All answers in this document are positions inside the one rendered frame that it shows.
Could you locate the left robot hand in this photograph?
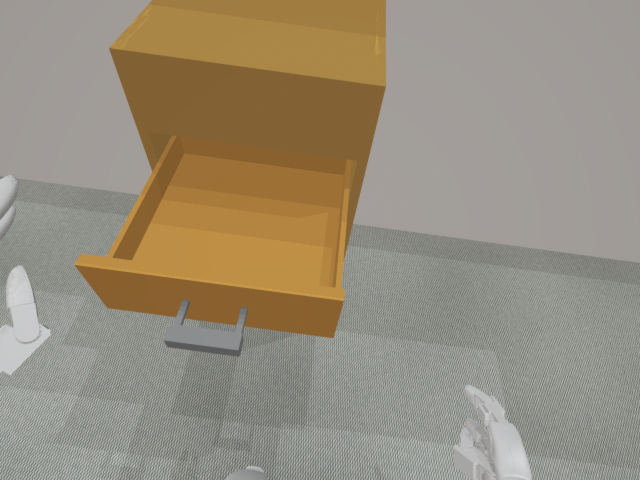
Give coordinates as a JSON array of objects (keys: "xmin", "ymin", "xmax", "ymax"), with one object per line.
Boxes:
[{"xmin": 0, "ymin": 175, "xmax": 51, "ymax": 376}]

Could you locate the handle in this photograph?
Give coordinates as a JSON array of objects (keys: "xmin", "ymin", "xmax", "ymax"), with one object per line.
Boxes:
[{"xmin": 164, "ymin": 299, "xmax": 248, "ymax": 357}]

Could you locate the right robot hand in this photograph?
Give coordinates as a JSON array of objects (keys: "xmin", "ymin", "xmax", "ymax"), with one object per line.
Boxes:
[{"xmin": 454, "ymin": 385, "xmax": 532, "ymax": 480}]

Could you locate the drawer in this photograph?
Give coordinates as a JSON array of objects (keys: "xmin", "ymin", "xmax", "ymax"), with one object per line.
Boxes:
[{"xmin": 74, "ymin": 135, "xmax": 352, "ymax": 338}]

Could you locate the cabinet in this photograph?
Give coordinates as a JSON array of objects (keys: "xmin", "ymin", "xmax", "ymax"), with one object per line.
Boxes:
[{"xmin": 109, "ymin": 0, "xmax": 386, "ymax": 258}]

